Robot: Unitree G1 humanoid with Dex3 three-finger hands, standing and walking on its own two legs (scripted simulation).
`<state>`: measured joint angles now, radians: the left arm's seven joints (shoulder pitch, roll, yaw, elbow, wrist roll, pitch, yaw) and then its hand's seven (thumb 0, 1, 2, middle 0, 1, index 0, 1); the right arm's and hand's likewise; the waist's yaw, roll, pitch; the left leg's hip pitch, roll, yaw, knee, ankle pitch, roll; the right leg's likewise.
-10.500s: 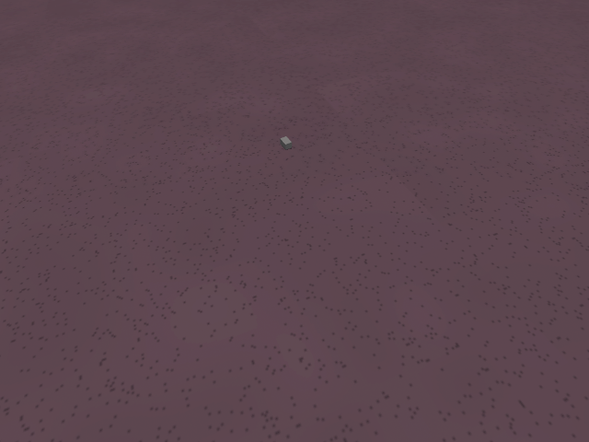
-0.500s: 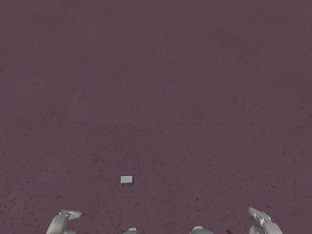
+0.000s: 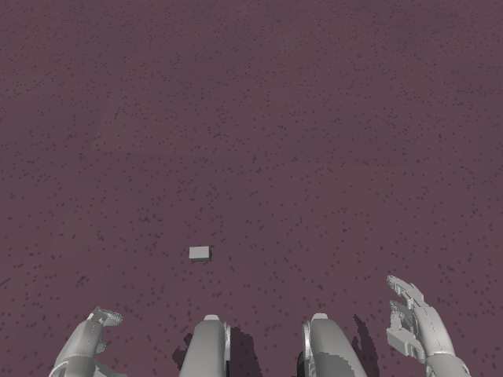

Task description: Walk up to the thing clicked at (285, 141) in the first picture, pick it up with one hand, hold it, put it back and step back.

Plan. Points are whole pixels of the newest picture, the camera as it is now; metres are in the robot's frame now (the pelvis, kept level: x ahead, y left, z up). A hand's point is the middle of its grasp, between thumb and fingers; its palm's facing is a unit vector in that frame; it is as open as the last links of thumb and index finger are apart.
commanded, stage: rise first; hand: left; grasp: from above
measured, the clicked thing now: (199, 253) +0.48 +0.21 -0.63
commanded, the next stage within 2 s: none
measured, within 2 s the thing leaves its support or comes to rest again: neither
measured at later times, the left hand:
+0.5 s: hand (152, 285) +0.32 +0.28 -0.34, palm faces -0.47 -0.26 -0.84, open 12.6 cm
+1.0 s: hand (164, 264) +0.39 +0.28 -0.44, palm faces -0.45 -0.01 -0.89, open 12.5 cm
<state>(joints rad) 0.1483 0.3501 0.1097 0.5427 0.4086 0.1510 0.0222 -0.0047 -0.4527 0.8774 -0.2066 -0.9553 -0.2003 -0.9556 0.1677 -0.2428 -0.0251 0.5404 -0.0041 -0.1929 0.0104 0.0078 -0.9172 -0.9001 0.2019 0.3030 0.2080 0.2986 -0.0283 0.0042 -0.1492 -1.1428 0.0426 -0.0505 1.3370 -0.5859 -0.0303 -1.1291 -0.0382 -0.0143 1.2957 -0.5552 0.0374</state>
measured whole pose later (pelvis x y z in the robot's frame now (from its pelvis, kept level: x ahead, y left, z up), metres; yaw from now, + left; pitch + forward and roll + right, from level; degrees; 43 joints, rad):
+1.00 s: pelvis -0.07 +0.01 -0.28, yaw -4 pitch +34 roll -7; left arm -0.89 0.72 0.09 1.35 1.28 -0.24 0.34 0.00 -0.24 0.79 -0.35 -0.72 -0.34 -0.72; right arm 0.17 -0.26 0.01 0.76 -0.12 -0.03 0.11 0.00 -0.90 -0.90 0.20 0.30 0.21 0.30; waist -0.21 -0.01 -0.08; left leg -2.22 -0.01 -0.13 2.30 -0.67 -0.02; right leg -2.16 -0.02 0.00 2.21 -0.64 0.06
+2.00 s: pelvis -0.06 +0.01 -0.32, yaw -7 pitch +34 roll -10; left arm -1.02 0.83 0.13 1.51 1.29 -0.21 0.40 0.00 -0.31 0.83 -0.29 -0.80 -0.29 -0.80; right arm 0.16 -0.29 0.10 0.71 -0.17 -0.04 0.15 0.00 -0.91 -0.90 0.20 0.30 0.21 0.30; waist -0.29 -0.02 0.00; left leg -2.32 -0.01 -0.17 2.42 -0.71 -0.02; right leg -2.25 0.00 -0.02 2.30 -0.65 0.07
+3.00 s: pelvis -0.07 +0.02 -0.32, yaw -8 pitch +34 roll -10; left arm -1.01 0.82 0.11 1.50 1.28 -0.19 0.39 0.00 -0.23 0.78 -0.38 -0.70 -0.36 -0.71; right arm 0.18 -0.29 0.11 0.70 -0.16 -0.07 0.18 0.00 -0.91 -0.90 0.20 0.30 0.21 0.30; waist -0.30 -0.01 0.00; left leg -2.33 -0.01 -0.18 2.43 -0.69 -0.02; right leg -2.26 0.00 -0.03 2.30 -0.64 0.07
